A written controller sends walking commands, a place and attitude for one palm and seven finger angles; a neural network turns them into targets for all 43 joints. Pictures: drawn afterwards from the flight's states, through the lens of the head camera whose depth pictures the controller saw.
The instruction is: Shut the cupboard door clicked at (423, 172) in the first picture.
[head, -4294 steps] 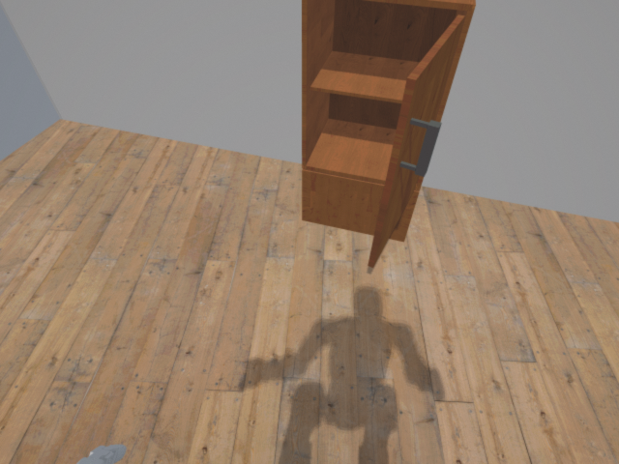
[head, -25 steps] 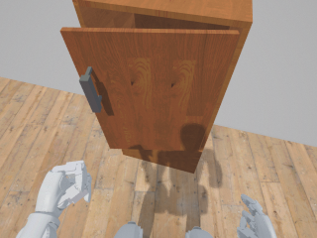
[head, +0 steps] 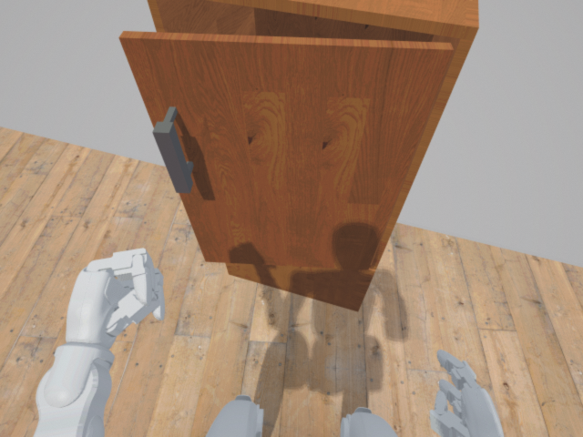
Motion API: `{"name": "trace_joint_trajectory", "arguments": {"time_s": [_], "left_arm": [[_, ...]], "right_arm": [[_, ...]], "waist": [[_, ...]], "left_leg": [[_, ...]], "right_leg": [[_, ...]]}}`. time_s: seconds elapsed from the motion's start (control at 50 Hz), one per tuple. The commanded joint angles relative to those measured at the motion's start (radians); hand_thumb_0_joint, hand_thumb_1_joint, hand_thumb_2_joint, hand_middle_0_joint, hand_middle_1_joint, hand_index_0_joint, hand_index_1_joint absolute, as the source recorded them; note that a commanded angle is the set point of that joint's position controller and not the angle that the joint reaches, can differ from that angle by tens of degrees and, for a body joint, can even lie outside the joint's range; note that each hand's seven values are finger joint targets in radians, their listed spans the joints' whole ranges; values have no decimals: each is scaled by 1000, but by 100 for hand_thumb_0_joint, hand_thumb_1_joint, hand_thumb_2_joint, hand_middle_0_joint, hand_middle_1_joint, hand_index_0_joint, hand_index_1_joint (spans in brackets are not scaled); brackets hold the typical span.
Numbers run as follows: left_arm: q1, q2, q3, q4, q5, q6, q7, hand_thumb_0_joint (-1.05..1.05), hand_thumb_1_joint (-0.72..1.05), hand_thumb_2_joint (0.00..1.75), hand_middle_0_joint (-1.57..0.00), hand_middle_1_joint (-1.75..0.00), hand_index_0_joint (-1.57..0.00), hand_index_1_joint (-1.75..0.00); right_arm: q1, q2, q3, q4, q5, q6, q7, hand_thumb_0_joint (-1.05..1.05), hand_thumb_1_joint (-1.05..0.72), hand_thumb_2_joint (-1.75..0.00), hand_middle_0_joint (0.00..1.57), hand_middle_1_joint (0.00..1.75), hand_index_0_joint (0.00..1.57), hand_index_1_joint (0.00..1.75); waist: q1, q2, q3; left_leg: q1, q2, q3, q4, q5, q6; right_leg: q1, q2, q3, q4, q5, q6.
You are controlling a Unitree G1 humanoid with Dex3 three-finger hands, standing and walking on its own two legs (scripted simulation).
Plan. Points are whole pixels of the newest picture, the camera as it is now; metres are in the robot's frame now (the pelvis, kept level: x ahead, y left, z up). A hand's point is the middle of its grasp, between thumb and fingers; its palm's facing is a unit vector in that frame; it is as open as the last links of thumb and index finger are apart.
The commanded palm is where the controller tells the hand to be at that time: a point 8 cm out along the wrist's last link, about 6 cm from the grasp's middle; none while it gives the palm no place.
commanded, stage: bring the fist close to the handle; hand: left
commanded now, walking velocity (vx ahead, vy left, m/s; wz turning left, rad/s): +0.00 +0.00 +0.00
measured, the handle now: (178, 151) +0.52 +0.23 +0.07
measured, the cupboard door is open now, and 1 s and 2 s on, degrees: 14 14 8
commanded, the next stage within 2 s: push the door shut along its arc in 1.18 s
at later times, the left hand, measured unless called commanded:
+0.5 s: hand (179, 244) +0.35 +0.18 +0.06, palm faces -0.03 -1.00 -0.02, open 3.1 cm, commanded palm +0.34 +0.24 +0.07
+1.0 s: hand (189, 198) +0.42 +0.18 +0.08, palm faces +0.00 -1.00 -0.04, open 3.1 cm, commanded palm +0.39 +0.24 +0.07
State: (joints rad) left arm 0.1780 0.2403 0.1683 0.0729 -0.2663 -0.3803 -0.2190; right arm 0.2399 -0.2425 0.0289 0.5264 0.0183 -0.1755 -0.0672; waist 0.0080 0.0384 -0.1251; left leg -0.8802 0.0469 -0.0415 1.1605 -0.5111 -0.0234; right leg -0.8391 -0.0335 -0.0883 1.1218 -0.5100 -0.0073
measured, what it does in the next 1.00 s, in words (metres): stands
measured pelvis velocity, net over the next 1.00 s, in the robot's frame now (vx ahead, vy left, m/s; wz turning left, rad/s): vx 0.00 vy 0.00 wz -0.04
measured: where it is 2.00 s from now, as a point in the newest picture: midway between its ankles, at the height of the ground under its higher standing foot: outside the picture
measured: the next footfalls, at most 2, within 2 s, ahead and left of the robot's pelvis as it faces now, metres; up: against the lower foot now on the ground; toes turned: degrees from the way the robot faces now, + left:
none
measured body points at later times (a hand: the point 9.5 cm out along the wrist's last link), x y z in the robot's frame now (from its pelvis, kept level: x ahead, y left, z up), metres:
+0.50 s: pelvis +0.01 +0.01 +0.01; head +0.07 +0.01 +0.46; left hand +0.35 +0.24 +0.06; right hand +0.14 -0.25 -0.09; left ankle +0.03 +0.13 -0.65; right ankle +0.03 -0.12 -0.65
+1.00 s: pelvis +0.00 +0.00 +0.01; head +0.08 +0.00 +0.45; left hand +0.41 +0.23 +0.08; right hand +0.08 -0.26 -0.11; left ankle +0.03 +0.13 -0.65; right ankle +0.03 -0.12 -0.65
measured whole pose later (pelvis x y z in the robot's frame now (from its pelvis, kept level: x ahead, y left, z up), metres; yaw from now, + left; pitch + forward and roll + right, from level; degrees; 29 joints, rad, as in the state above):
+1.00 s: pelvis +0.00 +0.00 +0.01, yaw -2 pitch +16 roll -1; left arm -0.46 0.31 0.30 0.76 -0.18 -0.42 -0.22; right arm 0.33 -0.26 0.00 0.63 0.01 -0.05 -0.03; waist -0.06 0.03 -0.14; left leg -0.90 0.06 0.01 1.09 -0.48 -0.01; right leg -0.89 -0.02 -0.04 1.07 -0.46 0.00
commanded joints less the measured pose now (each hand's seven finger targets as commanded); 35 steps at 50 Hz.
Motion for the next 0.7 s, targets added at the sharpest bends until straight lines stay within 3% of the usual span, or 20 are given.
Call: {"name": "trace_joint_trajectory", "arguments": {"time_s": [0.0,0.08,0.1,0.14,0.18,0.2,0.22,0.28,0.3,0.38,0.44,0.5,0.54,0.58,0.64,0.68], "left_arm": [[-165,112,10,-101,4,17,-34,0,90,90,-130,-150,-130,-150],[-274,164,84,-90,3,67,-10,0,90,90,-130,-150,-130,-150],[-283,199,137,-83,-6,62,7,0,90,90,-130,-150,-130,-150],[-342,178,145,-87,-14,27,32,0,90,90,-130,-150,-130,-150],[-385,163,136,-58,-9,-10,48,0,90,90,-130,-150,-130,-150],[-405,182,145,-46,0,-29,53,0,90,90,-130,-150,-130,-150],[-409,140,95,-17,14,-38,49,0,90,90,-130,-150,-130,-150],[-435,110,37,62,35,-37,21,0,90,90,-130,-150,-130,-150],[-434,118,41,98,35,-27,7,0,90,90,-130,-150,-130,-150],[-559,169,92,148,18,-7,-20,0,90,90,-130,-150,-130,-150],[-660,204,137,143,8,-31,1,0,90,90,-130,-150,-130,-150],[-759,227,144,123,30,-81,31,0,90,90,-130,-150,-130,-150],[-758,192,113,162,42,-94,37,0,90,90,-130,-150,-130,-150],[-767,174,86,263,56,-78,31,0,90,90,-130,-150,-130,-150],[-813,197,103,424,65,-31,12,0,90,90,-130,-150,-130,-150],[-883,233,131,474,63,-13,3,0,90,90,-130,-150,-130,-150]], "right_arm": [[0,-147,-61,-133,14,-51,-13,0,-90,-90,20,30,20,30],[-9,-142,-59,-137,12,-30,-12,0,-90,-90,20,30,20,30],[-6,-144,-60,-136,8,-25,-13,0,-90,-90,20,30,20,30],[-14,-130,-60,-133,5,-19,-10,0,-90,-90,20,30,20,30],[-13,-127,-59,-117,3,-18,-4,0,-90,-90,20,30,20,30],[-6,-131,-59,-108,1,-18,-3,0,-90,-90,20,30,20,30],[-7,-130,-61,-104,0,-18,2,0,-90,-90,20,30,20,30],[17,-144,-69,-84,2,-12,12,0,-90,-90,20,30,20,30],[30,-150,-73,-83,4,-9,12,0,-90,-90,20,30,20,30],[31,-159,-77,-75,11,9,3,0,-90,-90,20,30,20,30],[23,-150,-73,-67,8,15,-2,0,-90,-90,20,30,20,30],[31,-147,-74,-49,1,13,-3,0,-90,-90,20,30,20,30],[41,-144,-75,-35,-1,13,5,0,-90,-90,20,30,20,30],[54,-150,-76,-22,1,22,10,0,-90,-90,20,30,20,30],[73,-162,-75,-13,7,43,12,0,-90,-90,20,30,20,30],[78,-167,-75,-16,10,57,8,0,-90,-90,20,30,20,30]], "waist": [[-43,1,-218],[-24,-7,-244],[-12,-35,-258],[-12,-39,-273],[-20,-16,-252],[-16,-2,-259],[-28,9,-253],[-47,22,-245],[-50,-18,-244],[-53,-37,-268],[-42,-14,-298],[-44,37,-357],[-48,51,-380],[-65,26,-330],[-79,-41,-260],[-80,-54,-257]], "left_leg": [[138,-48,8,-214,145,41],[151,-51,18,-232,190,37],[145,-49,15,-235,203,37],[156,-50,21,-236,221,35],[161,-47,25,-234,223,32],[164,-46,21,-234,240,31],[178,-45,25,-232,250,31],[189,-42,25,-230,245,31],[178,-42,24,-230,251,34],[168,-44,30,-234,229,35],[184,-44,29,-234,249,33],[233,-40,21,-224,302,32],[260,-37,21,-220,339,28],[232,-34,22,-224,306,26],[154,-38,24,-231,231,31],[131,-42,27,-233,198,34]], "right_leg": [[147,42,52,-210,121,-10],[200,35,55,-217,179,-7],[221,38,52,-212,186,-9],[231,37,56,-209,210,-7],[210,38,53,-204,218,-8],[207,39,49,-192,231,-14],[190,39,48,-188,249,-14],[159,38,44,-191,255,-14],[175,39,47,-199,263,-13],[191,35,58,-211,254,-8],[205,33,62,-204,270,-10],[187,37,56,-175,306,-15],[182,37,54,-170,344,-16],[153,39,48,-180,317,-14],[148,37,54,-205,264,-8],[155,33,64,-218,234,-6]]}}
